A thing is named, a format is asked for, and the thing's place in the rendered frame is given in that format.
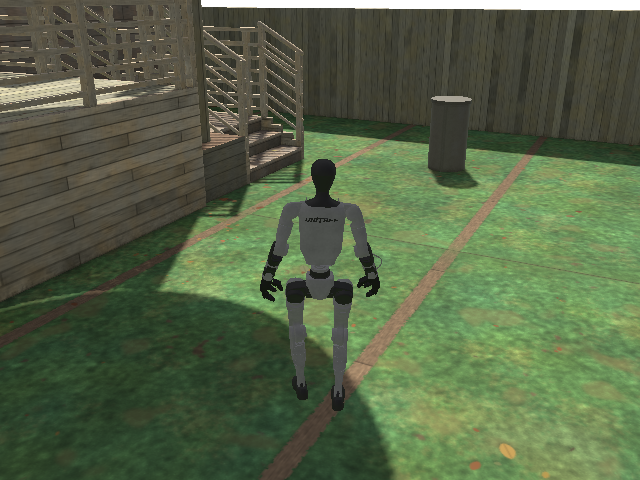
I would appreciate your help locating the right robot upper arm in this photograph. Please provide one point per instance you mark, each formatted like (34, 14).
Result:
(354, 214)

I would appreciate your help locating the left robot upper arm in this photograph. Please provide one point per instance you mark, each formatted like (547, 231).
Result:
(290, 211)

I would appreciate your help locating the robot right forearm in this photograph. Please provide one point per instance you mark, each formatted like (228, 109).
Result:
(369, 265)

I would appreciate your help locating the right robot thigh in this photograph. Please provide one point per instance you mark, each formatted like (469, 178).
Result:
(342, 301)

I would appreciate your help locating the left robot shin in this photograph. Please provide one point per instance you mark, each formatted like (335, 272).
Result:
(298, 353)

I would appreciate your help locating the robot left forearm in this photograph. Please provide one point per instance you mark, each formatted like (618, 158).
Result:
(272, 264)

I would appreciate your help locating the robot right hand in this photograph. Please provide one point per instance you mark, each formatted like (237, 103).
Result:
(368, 282)

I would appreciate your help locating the robot left hand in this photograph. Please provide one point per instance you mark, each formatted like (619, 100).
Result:
(266, 285)

